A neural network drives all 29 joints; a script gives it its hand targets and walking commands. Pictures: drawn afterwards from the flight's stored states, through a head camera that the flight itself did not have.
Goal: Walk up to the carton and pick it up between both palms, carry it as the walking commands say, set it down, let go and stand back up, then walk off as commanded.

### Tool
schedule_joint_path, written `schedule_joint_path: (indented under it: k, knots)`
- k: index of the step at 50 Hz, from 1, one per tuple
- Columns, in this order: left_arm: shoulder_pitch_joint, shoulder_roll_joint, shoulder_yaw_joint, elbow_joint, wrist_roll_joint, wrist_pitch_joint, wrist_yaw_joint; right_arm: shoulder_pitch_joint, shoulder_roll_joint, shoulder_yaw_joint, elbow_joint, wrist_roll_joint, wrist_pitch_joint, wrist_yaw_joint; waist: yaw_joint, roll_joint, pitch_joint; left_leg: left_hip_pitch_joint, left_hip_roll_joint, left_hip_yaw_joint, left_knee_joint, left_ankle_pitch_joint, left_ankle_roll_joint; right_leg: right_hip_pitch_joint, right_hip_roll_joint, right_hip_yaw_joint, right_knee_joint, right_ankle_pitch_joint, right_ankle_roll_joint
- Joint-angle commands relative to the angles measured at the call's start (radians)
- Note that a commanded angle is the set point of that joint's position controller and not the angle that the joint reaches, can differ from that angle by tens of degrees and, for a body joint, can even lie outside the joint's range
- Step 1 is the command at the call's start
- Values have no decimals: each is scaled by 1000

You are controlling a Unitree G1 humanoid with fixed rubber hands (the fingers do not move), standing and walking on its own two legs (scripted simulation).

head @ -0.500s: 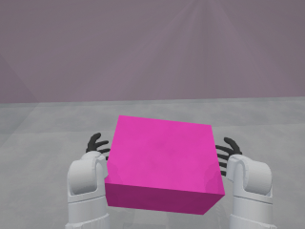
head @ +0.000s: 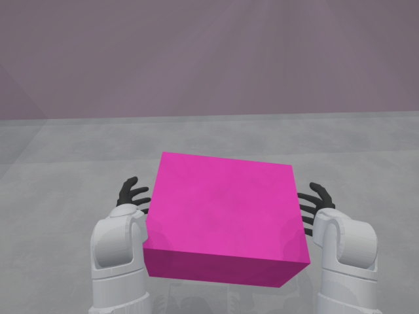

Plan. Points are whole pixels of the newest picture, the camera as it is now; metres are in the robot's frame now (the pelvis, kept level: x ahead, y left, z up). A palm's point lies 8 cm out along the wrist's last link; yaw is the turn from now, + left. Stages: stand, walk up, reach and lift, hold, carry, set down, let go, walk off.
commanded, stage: carry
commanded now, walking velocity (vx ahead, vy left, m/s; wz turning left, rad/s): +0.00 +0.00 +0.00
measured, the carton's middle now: (221, 220) +0.31 +0.00 +0.04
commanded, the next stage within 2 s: hold in 1.44 s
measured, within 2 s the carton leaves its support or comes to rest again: neither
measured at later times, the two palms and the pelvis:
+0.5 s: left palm (133, 200) +0.31 +0.17 +0.11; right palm (314, 204) +0.30 -0.17 +0.10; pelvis +0.03 +0.00 +0.00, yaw +0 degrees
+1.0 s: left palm (137, 205) +0.32 +0.17 +0.07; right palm (307, 206) +0.31 -0.17 +0.08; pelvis +0.04 +0.00 +0.00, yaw +0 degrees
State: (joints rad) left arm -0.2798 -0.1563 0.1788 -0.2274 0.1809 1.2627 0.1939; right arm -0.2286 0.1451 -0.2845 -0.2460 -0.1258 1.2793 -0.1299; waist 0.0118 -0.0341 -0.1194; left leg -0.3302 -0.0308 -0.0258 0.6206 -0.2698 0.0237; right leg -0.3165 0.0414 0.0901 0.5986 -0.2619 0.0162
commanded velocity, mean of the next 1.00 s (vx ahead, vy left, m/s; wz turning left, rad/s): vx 0.00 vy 0.00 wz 0.00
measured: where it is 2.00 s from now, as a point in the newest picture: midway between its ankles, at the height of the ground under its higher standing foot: outside the picture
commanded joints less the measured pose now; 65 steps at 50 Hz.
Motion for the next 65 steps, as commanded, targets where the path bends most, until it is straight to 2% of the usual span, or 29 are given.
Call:
schedule_joint_path:
  k: [1,5,16,22,31,34,36,39,45,48,49,50,55,56,57,58,59,60,61,62,63,64,65]
  knots:
    - [-504,-1022,-693,-146,-488,-28,-323,-659,989,838,-201,458,-44,260,-12,43,-225,35,134,-127,-164,8,31,-49,-127,59,-121,40,-54]
    - [-480,-1022,-694,-140,-485,-31,-323,-654,982,845,-217,460,-51,260,-14,32,-245,61,127,-110,-137,100,35,-26,-125,54,-100,140,-61]
    - [-441,-1024,-705,-158,-482,-40,-320,-610,981,854,-228,462,-56,262,-14,30,-288,99,120,-104,-110,234,46,13,-119,41,-68,210,-69]
    - [-437,-1032,-715,-172,-483,-47,-317,-599,982,854,-241,463,-64,263,-14,55,-305,116,123,-105,-104,317,48,25,-111,31,-44,225,-68]
    - [-419,-1019,-714,-174,-479,-58,-316,-561,969,847,-226,450,-71,263,-14,48,-315,120,122,-103,-96,331,46,43,-109,32,-43,247,-74]
    - [-403,-1001,-696,-142,-464,-68,-315,-547,950,829,-194,435,-82,263,-14,50,-317,123,122,-99,-92,352,43,49,-108,31,-38,271,-74]
    - [-405,-985,-680,-116,-450,-83,-316,-544,938,814,-163,421,-96,264,-14,46,-318,123,122,-101,-93,347,43,54,-105,31,-38,267,-75]
    - [-392,-920,-618,3,-398,-122,-321,-524,872,748,-37,364,-133,269,-14,34,-308,118,123,-103,-98,325,44,57,-106,34,-43,258,-76]
    - [-432,-897,-607,56,-369,-227,-332,-498,854,706,69,314,-235,283,-16,49,-303,141,131,-104,-100,354,44,58,-103,32,-38,243,-72]
    - [-483,-863,-566,142,-339,-290,-342,-572,816,672,122,283,-304,286,-17,32,-305,147,130,-100,-100,324,44,70,-105,33,-44,241,-68]
    - [-465,-854,-557,167,-328,-310,-345,-546,806,660,151,269,-324,288,-18,23,-303,145,130,-101,-103,321,44,74,-103,32,-42,237,-66]
    - [-537,-841,-547,188,-324,-337,-344,-610,794,648,176,263,-350,287,-18,35,-305,149,130,-97,-102,324,43,79,-105,32,-42,241,-66]
    - [-526,-884,-619,50,-382,-380,-334,-571,842,702,58,311,-394,276,-20,39,-327,182,135,-93,-90,347,48,89,-101,28,-37,244,-67]
    - [-447,-857,-589,115,-350,-376,-338,-496,824,681,126,284,-390,279,-19,35,-316,175,136,-91,-89,347,47,90,-105,27,-37,256,-67]
    - [-454,-838,-573,146,-336,-385,-337,-509,804,664,152,272,-400,279,-19,40,-321,182,137,-91,-91,358,46,95,-103,24,-31,258,-66]
    - [-431,-849,-587,106,-351,-385,-335,-503,814,684,97,291,-401,276,-19,36,-322,180,136,-88,-85,358,48,102,-103,22,-30,266,-67]
    - [-401,-823,-559,160,-326,-389,-337,-478,790,661,151,270,-405,279,-18,32,-313,170,135,-89,-88,357,47,104,-105,23,-31,272,-66]
    - [-403,-828,-564,134,-335,-393,-334,-489,792,671,113,283,-410,276,-18,32,-314,169,131,-85,-86,344,48,109,-107,22,-28,276,-68]
    - [-388,-801,-538,193,-309,-398,-335,-463,768,644,182,257,-414,278,-18,34,-307,166,131,-81,-86,350,47,107,-109,24,-27,288,-68]
    - [-417,-820,-564,126,-336,-402,-331,-492,790,673,118,285,-416,275,-18,29,-313,169,130,-83,-84,345,47,113,-108,23,-26,289,-70]
    - [-383,-794,-538,180,-312,-408,-333,-453,762,642,175,258,-421,277,-18,28,-307,167,132,-81,-85,347,47,110,-108,22,-25,288,-70]
    - [-392,-807,-558,130,-329,-409,-330,-463,778,661,127,277,-423,274,-18,39,-309,169,133,-83,-86,355,46,110,-109,21,-25,290,-70]
    - [-404,-794,-551,136,-330,-413,-328,-474,768,656,135,277,-427,272,-18,31,-307,168,132,-82,-84,347,46,109,-109,24,-26,290,-71]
